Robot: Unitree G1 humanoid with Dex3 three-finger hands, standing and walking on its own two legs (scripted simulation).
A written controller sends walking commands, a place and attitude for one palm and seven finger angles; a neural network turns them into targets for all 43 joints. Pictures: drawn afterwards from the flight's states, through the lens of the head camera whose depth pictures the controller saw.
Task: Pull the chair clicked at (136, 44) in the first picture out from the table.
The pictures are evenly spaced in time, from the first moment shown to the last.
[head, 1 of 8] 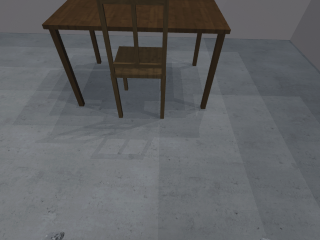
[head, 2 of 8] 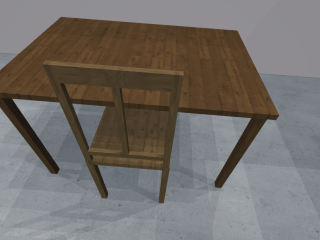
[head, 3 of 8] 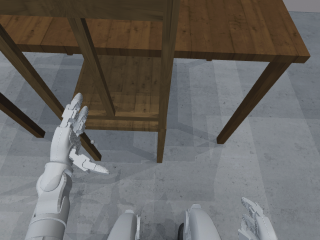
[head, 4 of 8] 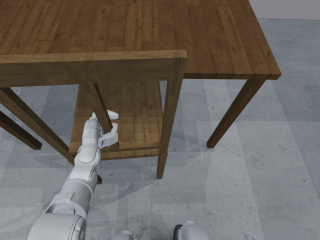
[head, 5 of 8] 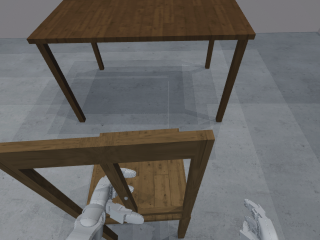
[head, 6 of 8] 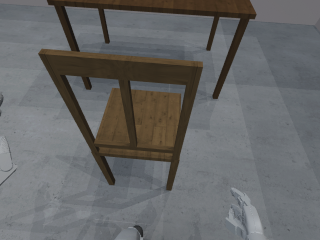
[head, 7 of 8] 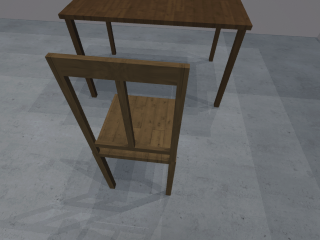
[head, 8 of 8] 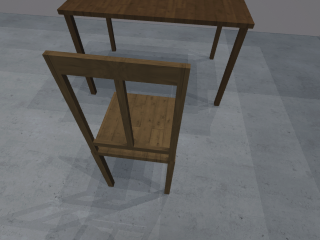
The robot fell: no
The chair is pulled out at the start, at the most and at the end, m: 0.00 0.69 0.68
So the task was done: yes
